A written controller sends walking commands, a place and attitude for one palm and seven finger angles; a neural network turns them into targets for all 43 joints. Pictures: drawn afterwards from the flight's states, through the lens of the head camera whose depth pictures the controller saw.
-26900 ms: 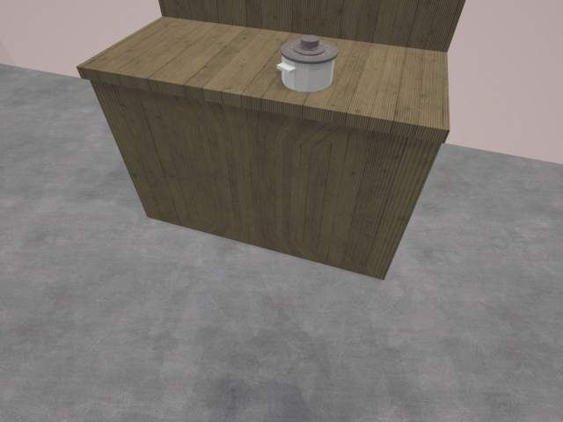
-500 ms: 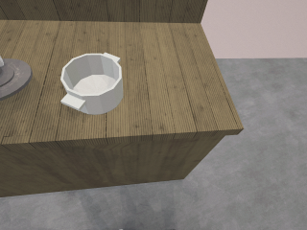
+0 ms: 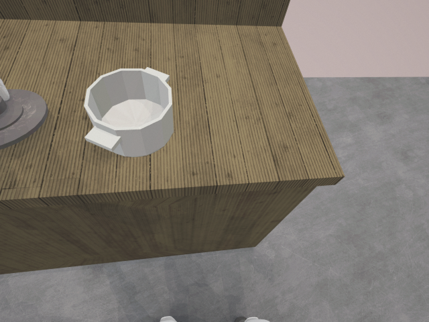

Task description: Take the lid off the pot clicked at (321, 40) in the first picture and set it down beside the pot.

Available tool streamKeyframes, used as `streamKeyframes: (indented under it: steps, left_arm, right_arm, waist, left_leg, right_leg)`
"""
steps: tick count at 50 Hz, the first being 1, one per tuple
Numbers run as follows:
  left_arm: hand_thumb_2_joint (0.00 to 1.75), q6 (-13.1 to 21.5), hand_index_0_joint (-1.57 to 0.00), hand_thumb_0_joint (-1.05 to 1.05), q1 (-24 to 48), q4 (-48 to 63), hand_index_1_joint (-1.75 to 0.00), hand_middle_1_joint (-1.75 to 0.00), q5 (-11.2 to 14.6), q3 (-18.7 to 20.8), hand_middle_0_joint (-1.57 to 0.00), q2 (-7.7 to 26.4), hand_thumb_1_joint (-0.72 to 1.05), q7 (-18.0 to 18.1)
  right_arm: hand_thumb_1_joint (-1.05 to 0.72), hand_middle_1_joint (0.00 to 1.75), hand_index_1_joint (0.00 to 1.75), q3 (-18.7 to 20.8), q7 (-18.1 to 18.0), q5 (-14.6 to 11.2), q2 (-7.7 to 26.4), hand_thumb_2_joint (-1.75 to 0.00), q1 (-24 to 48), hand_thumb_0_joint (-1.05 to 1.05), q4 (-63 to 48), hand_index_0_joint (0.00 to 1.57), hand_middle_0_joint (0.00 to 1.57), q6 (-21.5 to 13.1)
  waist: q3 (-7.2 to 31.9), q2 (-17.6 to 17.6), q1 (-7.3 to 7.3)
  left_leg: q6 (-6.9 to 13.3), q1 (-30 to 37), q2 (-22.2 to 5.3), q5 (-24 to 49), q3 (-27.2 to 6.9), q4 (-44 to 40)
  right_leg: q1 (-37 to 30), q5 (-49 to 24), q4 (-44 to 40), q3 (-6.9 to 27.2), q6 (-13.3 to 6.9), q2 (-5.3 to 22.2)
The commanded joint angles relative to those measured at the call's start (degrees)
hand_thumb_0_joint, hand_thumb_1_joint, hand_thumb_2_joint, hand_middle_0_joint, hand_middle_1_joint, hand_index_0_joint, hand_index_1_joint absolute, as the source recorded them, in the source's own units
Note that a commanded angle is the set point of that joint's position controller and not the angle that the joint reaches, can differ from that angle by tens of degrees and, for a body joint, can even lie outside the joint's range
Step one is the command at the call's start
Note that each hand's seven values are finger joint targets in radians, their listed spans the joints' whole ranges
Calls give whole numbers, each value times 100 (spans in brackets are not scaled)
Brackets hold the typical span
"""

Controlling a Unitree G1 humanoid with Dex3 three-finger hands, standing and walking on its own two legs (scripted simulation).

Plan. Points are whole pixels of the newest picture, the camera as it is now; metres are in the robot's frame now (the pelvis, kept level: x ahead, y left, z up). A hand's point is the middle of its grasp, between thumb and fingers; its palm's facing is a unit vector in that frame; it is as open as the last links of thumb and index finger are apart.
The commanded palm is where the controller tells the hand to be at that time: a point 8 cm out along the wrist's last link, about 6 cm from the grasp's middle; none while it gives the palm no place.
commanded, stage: lower the lid onto the table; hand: left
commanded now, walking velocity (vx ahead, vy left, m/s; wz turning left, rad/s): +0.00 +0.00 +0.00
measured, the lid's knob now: out of the picture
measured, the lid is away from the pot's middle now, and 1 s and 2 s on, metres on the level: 0.24 0.23 0.23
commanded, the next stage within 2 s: open the fingers wide in 0.46 s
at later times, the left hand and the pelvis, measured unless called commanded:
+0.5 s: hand out of the picture +0.45 +0.36 +0.08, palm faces -0.51 -0.18 -0.84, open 8.6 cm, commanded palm +0.52 +0.37 +0.14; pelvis -0.01 +0.01 -0.01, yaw +0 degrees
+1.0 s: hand out of the picture +0.42 +0.36 +0.08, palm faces -0.46 -0.14 -0.88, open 8.6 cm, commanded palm +0.46 +0.36 +0.14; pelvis -0.01 +0.00 +0.00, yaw +1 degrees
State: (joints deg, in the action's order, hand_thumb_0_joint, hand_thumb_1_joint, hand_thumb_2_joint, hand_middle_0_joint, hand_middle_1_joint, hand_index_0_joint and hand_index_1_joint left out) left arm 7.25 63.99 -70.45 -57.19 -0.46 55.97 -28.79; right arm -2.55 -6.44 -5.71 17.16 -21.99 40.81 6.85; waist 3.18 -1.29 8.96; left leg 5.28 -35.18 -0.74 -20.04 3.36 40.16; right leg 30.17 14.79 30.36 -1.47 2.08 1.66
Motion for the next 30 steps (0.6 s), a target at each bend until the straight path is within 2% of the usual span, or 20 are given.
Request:
streamKeyframes:
  steps: [1,4,6,8,9,10,11,14,15,18,19,20,21,22,24,26,27,28,29,30]
  left_arm:
    - [102,103,-64,0,2781,1405,-100,-119,117,420,-110,1946,65,315]
    - [102,101,-64,0,2729,1267,-100,-119,104,322,-110,1862,65,320]
    - [102,143,-64,0,2815,1476,-100,-119,110,249,-110,1720,65,347]
    - [102,156,-64,0,2703,1313,-100,-119,86,216,-110,1628,65,351]
    - [102,176,-64,0,2621,1230,-100,-119,93,276,-110,1717,65,353]
    - [102,218,-64,0,2557,1222,-100,-119,140,224,-110,1646,65,340]
    - [102,216,-64,0,2565,1206,-100,-119,133,327,-110,1796,65,358]
    - [102,238,-64,0,2654,1234,-100,-119,106,172,-110,1652,65,371]
    - [102,303,-64,0,2690,1420,-100,-119,121,192,-110,1664,65,384]
    - [102,361,-64,0,2750,1559,-100,-119,49,436,-110,1941,65,456]
    - [102,379,-64,0,2658,1459,-100,-119,64,375,-110,1831,65,450]
    - [102,429,-64,0,2594,1513,-100,-119,127,454,-110,1912,65,454]
    - [102,399,-64,0,2546,1372,-100,-119,114,476,-110,1931,65,474]
    - [102,369,-64,0,2552,1269,-100,-119,103,416,-110,1879,65,474]
    - [102,331,-64,0,2343,941,-100,-119,112,241,-110,1683,65,468]
    - [102,343,-64,0,2307,829,-100,-119,75,120,-110,1620,65,465]
    - [102,353,-64,0,2400,969,-100,-119,44,225,-110,1809,65,477]
    - [102,293,-64,0,939,998,-100,-119,76,637,-110,1444,65,501]
    - [100,546,-63,0,1004,2111,-100,-119,40,939,-108,1618,64,591]
    - [97,705,-62,0,923,2081,-101,-118,-18,1055,-105,1676,63,658]
  right_arm:
    - [-90,30,30,406,-88,27,1219,-90,-829,0,-151,20,20,-90]
    - [-90,30,30,399,-90,8,1220,-90,-803,0,-153,20,20,-85]
    - [-90,30,30,413,-94,24,1216,-90,-815,0,-140,20,20,-86]
    - [-90,30,30,417,-92,38,1200,-90,-835,0,-141,20,20,-85]
    - [-90,30,30,408,-95,25,1206,-90,-840,0,-141,20,20,-94]
    - [-90,30,30,386,-112,7,1208,-90,-802,0,-159,20,20,-101]
    - [-90,30,30,390,-114,8,1232,-90,-814,0,-140,20,20,-81]
    - [-90,30,30,392,-124,-2,1223,-90,-819,0,-158,20,20,-93]
    - [-90,30,30,385,-139,-4,1229,-90,-789,0,-153,20,20,-102]
    - [-90,30,30,403,-163,37,1214,-90,-842,0,-170,20,20,-110]
    - [-90,30,30,401,-174,32,1197,-90,-845,0,-169,20,20,-127]
    - [-90,30,30,378,-185,21,1209,-90,-829,0,-163,20,20,-145]
    - [-90,30,30,384,-187,27,1223,-90,-862,0,-152,20,20,-128]
    - [-90,30,30,381,-173,24,1220,-90,-855,0,-152,20,20,-124]
    - [-90,30,30,359,-161,-17,1232,-90,-854,0,-169,20,20,-119]
    - [-90,30,30,326,-157,-22,1256,-90,-825,0,-162,20,20,-122]
    - [-90,30,30,322,-156,-18,1262,-90,-832,0,-170,20,20,-115]
    - [-90,30,30,451,23,28,1071,-90,-711,0,-545,20,20,-57]
    - [-90,30,30,531,35,137,1141,-90,-631,0,-527,20,20,74]
    - [-90,30,30,535,31,169,1118,-90,-598,0,-505,20,20,140]
  waist:
    - [2608,-1331,-40]
    - [2465,-1223,-8]
    - [2569,-1445,-12]
    - [2478,-1395,4]
    - [2444,-1184,7]
    - [2437,-1167,2]
    - [2448,-1034,7]
    - [2382,-1225,40]
    - [2470,-1347,-2]
    - [2724,-1527,-23]
    - [2684,-1400,13]
    - [2708,-1330,-27]
    - [2718,-1192,8]
    - [2545,-1207,11]
    - [2214,-960,58]
    - [2058,-1038,66]
    - [2136,-1100,37]
    - [2347,-1220,-430]
    - [2629,-1265,-395]
    - [2801,-1545,-427]
  left_leg:
    - [-251,3045,-56,3880,-623,-190]
    - [-205,2766,-29,3262,-576,-233]
    - [-274,3022,-71,3644,-635,-207]
    - [-296,2970,-69,3589,-658,-180]
    - [-248,2826,-59,3388,-635,-170]
    - [-236,2759,-58,3432,-603,-168]
    - [-209,2676,-42,3241,-585,-155]
    - [-224,2583,-31,2899,-598,-207]
    - [-273,2750,-80,3166,-638,-191]
    - [-319,2910,-71,3391,-683,-96]
    - [-293,2826,-62,3286,-658,-88]
    - [-287,2824,-77,3473,-646,-78]
    - [-275,2747,-64,3388,-639,-64]
    - [-259,2586,-48,3197,-618,-81]
    - [-222,2315,-34,2707,-599,-136]
    - [-239,2218,-44,2548,-580,-146]
    - [-214,2172,-32,2443,-552,-112]
    - [-364,2335,66,3252,-718,-120]
    - [-483,2710,-115,4004,-745,-95]
    - [-574,3046,-154,4702,-823,23]
  right_leg:
    - [314,-1276,-44,-364,-304,-579]
    - [340,-1077,-67,-335,-304,-564]
    - [492,-1102,-19,-359,-327,-581]
    - [605,-996,-12,-370,-326,-595]
    - [542,-1002,0,-359,-313,-589]
    - [517,-1070,19,-345,-324,-579]
    - [451,-1044,43,-324,-304,-578]
    - [569,-874,56,-334,-332,-578]
    - [635,-881,89,-350,-349,-569]
    - [632,-912,120,-316,-344,-584]
    - [628,-931,132,-324,-329,-583]
    - [568,-1026,148,-323,-329,-578]
    - [548,-1017,167,-306,-307,-586]
    - [577,-970,164,-317,-315,-578]
    - [707,-778,159,-323,-317,-584]
    - [822,-626,213,-335,-334,-601]
    - [757,-638,214,-301,-339,-592]
    - [588,-769,311,-461,-456,-584]
    - [727,-890,272,-443,-470,-613]
    - [847,-937,339,-450,-479,-633]
